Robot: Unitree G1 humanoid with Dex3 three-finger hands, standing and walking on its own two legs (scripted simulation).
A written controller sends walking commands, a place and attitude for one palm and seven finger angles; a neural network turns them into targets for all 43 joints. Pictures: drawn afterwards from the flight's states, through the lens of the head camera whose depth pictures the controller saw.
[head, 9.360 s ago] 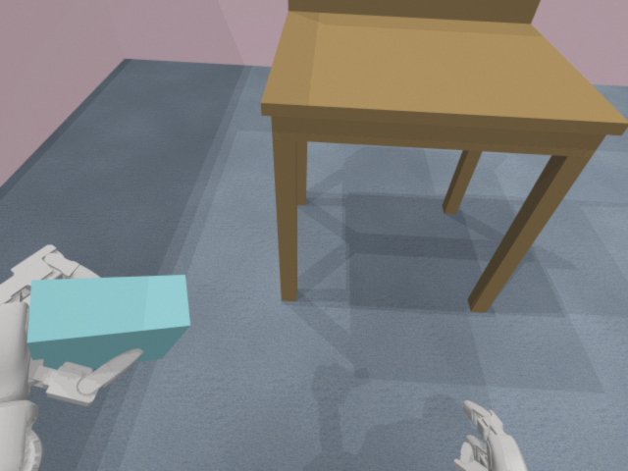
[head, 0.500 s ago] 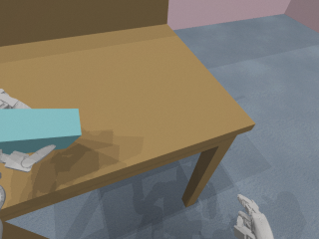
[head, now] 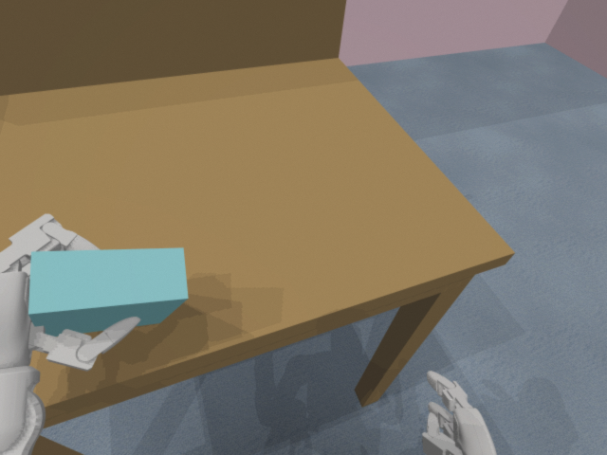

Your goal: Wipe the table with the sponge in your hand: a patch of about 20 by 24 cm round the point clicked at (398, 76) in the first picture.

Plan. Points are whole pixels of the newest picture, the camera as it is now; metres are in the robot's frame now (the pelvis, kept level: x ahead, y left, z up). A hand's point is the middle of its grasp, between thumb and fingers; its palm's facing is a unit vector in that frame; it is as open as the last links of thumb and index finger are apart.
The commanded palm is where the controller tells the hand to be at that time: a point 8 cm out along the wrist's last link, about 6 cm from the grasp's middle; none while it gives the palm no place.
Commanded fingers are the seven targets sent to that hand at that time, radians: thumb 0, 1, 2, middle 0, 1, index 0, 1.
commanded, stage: come to a stop and stand still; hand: left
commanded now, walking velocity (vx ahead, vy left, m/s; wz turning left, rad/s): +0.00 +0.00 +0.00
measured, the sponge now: (130, 293) +0.23 +0.21 +0.14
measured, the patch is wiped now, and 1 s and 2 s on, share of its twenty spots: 0.00 0.00 0.00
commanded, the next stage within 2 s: look again from close up in 0.44 s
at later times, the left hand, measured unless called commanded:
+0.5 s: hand (88, 278) +0.24 +0.25 +0.15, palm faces +0.38 -0.85 -0.36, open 9.5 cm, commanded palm +0.18 +0.28 +0.18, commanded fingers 0.00 0.10 1.30 -1.20 -1.60 -1.20 -1.60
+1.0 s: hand (62, 261) +0.24 +0.27 +0.17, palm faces +0.39 -0.78 -0.49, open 9.5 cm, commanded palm +0.17 +0.29 +0.18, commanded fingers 0.00 0.10 1.30 -1.20 -1.60 -1.20 -1.60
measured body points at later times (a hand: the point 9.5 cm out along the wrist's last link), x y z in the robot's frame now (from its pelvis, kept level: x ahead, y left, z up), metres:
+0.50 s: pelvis +0.02 +0.00 +0.00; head +0.05 +0.03 +0.45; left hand +0.21 +0.30 +0.17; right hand +0.21 -0.22 -0.06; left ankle +0.03 +0.08 -0.74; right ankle +0.03 -0.12 -0.74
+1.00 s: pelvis +0.01 +0.00 +0.00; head +0.03 +0.03 +0.45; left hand +0.22 +0.31 +0.19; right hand +0.19 -0.21 -0.07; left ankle +0.03 +0.08 -0.74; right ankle +0.03 -0.12 -0.74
